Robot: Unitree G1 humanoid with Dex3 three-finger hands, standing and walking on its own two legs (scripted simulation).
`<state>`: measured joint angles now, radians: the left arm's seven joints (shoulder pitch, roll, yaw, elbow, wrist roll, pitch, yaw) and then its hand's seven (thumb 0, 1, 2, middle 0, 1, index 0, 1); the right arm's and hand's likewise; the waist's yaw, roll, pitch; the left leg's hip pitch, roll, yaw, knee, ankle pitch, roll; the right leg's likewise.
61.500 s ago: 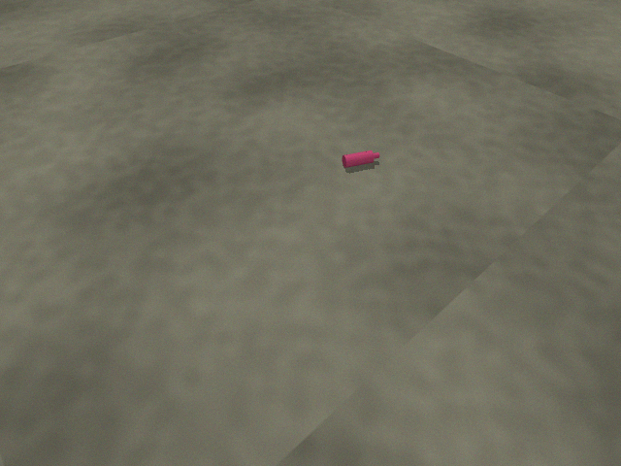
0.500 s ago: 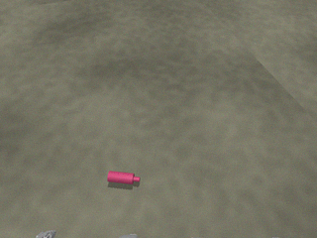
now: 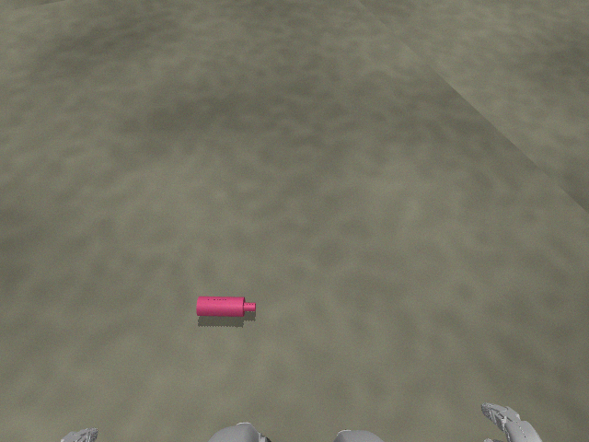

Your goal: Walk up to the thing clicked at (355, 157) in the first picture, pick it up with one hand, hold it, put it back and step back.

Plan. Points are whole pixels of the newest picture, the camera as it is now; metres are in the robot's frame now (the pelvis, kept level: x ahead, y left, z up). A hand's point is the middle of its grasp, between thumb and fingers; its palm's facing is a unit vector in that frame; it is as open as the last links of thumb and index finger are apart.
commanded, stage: step back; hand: left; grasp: from above
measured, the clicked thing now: (227, 306) +0.57 +0.22 -0.72
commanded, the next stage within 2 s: none
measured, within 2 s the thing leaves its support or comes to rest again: neither
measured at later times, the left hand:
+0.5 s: hand out of the picture -0.02 +0.27 -0.15, palm faces +0.08 -0.93 -0.36, open 7.3 cm
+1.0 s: hand out of the picture -0.25 +0.21 -0.13, palm faces +0.01 -0.91 -0.42, open 7.3 cm
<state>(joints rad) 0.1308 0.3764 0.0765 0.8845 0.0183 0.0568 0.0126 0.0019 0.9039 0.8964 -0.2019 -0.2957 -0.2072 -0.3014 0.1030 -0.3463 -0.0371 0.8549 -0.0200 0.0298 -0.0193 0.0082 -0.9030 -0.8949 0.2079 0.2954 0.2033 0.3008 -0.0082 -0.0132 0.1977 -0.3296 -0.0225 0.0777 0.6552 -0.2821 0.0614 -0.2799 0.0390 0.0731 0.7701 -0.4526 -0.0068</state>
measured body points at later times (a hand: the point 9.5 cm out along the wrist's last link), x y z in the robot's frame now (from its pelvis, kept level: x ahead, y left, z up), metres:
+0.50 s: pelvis -0.14 +0.00 +0.00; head -0.08 +0.03 +0.44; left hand -0.03 +0.32 -0.12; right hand -0.03 -0.31 -0.11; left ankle -0.14 +0.11 -0.72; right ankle -0.04 -0.11 -0.70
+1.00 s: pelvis -0.30 -0.06 +0.00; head -0.27 -0.09 +0.45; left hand -0.25 +0.26 -0.10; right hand -0.18 -0.38 -0.12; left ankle -0.23 +0.10 -0.66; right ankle -0.30 -0.17 -0.72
